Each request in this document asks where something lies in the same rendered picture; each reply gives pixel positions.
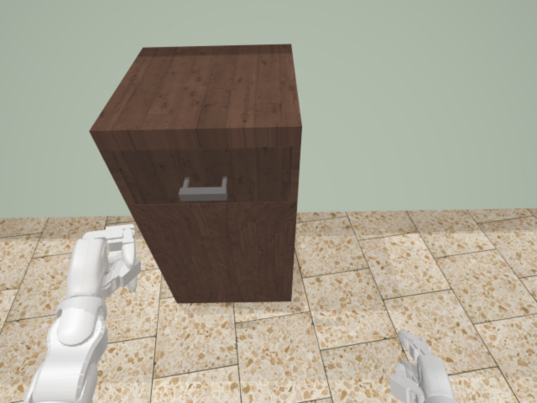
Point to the left robot forearm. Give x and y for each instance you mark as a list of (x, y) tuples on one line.
[(75, 341)]

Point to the drawer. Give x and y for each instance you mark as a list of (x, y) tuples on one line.
[(254, 174)]

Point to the robot right hand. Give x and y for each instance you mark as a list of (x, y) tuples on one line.
[(413, 384)]

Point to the robot left hand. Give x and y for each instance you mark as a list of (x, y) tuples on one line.
[(89, 263)]

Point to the cabinet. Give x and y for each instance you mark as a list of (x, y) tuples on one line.
[(196, 97)]

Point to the handle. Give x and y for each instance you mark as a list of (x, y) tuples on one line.
[(187, 194)]

